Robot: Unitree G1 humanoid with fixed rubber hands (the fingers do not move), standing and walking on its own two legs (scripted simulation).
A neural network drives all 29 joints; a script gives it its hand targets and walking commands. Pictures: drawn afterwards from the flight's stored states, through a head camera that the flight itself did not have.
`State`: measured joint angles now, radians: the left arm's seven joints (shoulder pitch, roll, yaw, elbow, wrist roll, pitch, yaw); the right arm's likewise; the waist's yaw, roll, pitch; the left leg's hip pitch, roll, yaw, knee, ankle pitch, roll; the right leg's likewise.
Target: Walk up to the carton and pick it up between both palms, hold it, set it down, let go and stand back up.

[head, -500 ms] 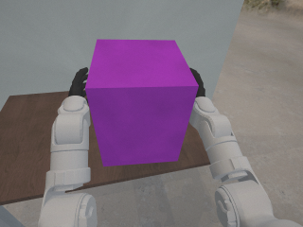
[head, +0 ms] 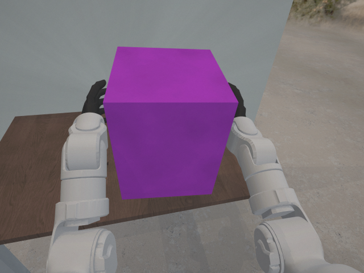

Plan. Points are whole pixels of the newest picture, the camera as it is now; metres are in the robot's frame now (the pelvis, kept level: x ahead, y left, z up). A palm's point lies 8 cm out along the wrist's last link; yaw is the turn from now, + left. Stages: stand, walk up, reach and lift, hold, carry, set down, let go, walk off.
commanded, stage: hold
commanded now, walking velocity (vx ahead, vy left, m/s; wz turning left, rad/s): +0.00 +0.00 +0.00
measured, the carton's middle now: (166, 123) +0.38 +0.01 +0.19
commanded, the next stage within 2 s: none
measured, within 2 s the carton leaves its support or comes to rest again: neither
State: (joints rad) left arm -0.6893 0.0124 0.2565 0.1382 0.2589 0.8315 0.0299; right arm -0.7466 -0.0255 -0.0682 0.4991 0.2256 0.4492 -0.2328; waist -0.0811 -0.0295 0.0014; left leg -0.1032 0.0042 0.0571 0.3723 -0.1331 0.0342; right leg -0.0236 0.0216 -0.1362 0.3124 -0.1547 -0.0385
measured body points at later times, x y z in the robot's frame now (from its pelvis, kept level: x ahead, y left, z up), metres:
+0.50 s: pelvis +0.00 -0.01 +0.00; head -0.05 +0.02 +0.45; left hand +0.38 +0.16 +0.21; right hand +0.39 -0.14 +0.21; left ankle +0.06 +0.09 -0.75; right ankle +0.02 -0.09 -0.75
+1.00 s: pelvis +0.00 +0.00 +0.00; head -0.05 +0.02 +0.45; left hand +0.38 +0.15 +0.22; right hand +0.38 -0.14 +0.21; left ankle +0.06 +0.09 -0.75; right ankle +0.03 -0.09 -0.75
